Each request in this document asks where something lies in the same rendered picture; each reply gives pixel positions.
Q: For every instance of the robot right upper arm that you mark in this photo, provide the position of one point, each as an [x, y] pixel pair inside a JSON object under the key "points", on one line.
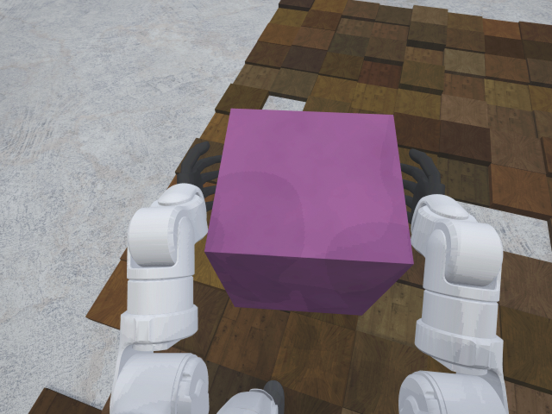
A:
{"points": [[425, 392]]}

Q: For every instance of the robot left upper arm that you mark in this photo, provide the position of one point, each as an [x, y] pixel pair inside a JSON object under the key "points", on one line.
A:
{"points": [[162, 383]]}

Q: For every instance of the robot left foot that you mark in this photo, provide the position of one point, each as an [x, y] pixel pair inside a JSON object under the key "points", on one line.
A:
{"points": [[275, 389]]}

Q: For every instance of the right robot hand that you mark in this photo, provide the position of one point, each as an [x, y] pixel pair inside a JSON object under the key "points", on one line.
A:
{"points": [[428, 180]]}

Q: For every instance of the carton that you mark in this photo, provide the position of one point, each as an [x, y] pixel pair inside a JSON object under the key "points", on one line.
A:
{"points": [[309, 211]]}

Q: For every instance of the right robot forearm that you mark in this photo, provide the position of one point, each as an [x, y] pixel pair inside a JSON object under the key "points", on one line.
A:
{"points": [[462, 275]]}

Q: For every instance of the left robot forearm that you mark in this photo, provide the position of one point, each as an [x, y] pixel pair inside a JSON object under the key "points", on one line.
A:
{"points": [[160, 264]]}

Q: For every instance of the left robot shin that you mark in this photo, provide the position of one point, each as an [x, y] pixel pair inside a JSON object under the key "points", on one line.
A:
{"points": [[262, 391]]}

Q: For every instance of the left robot hand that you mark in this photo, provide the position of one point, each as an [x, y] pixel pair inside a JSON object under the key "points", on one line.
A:
{"points": [[191, 168]]}

